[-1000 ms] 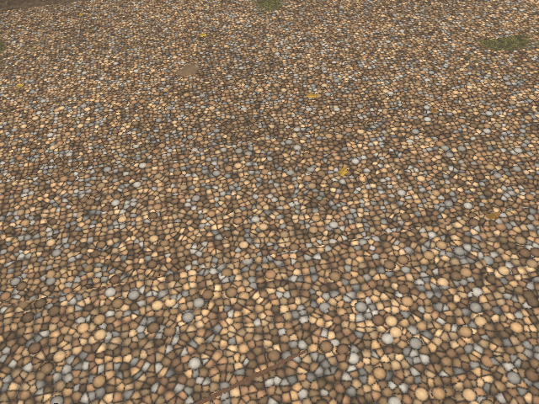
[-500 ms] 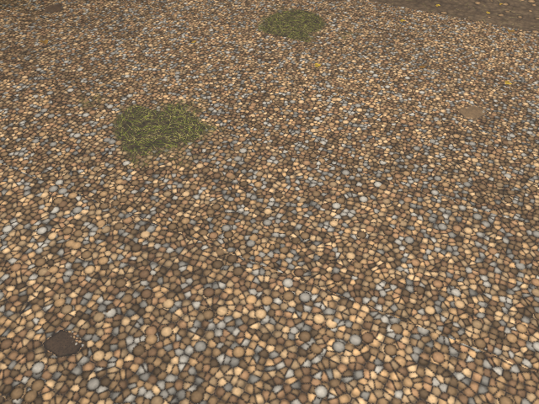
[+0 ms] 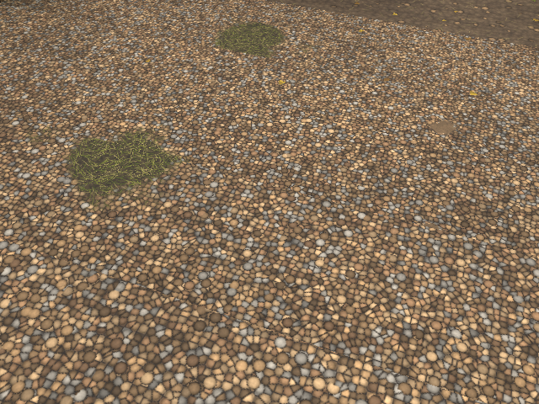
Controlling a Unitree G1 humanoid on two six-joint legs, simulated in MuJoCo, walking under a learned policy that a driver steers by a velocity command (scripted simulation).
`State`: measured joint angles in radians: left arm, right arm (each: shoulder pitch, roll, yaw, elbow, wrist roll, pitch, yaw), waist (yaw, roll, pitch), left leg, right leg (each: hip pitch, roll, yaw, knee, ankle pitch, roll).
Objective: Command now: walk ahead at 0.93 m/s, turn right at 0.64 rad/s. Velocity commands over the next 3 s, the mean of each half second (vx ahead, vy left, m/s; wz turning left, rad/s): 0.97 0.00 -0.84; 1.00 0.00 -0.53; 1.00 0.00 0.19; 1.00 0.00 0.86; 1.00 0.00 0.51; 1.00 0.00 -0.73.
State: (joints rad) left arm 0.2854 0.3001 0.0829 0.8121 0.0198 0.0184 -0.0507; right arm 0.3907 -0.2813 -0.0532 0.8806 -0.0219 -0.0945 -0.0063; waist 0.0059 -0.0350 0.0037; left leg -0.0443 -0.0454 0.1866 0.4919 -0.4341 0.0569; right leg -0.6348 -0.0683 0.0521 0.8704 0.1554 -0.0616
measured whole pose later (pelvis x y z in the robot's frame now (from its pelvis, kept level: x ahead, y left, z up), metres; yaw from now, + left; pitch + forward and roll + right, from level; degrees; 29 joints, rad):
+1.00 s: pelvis +0.81 -0.22 -0.21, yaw -41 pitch +1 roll +3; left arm -0.11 0.31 0.05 0.73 0.03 -0.05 -0.07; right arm 0.64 -0.28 -0.06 1.02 -0.03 -0.13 0.00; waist -0.14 -0.04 0.06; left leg 0.11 0.00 0.06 0.57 -0.69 -0.02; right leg -0.65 -0.02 0.01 0.61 0.41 -0.11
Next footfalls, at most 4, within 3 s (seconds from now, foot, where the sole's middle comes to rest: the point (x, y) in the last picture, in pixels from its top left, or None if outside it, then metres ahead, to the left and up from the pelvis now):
0.30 right None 0.38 -0.08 -0.93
0.62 left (276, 354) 0.75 0.01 -0.93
1.08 right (404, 332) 0.92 -0.43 -1.10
1.42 left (422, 244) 1.30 -0.57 -1.10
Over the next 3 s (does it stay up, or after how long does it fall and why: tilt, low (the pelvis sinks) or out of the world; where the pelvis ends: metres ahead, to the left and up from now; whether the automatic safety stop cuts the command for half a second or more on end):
stays up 2.53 -0.89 -0.68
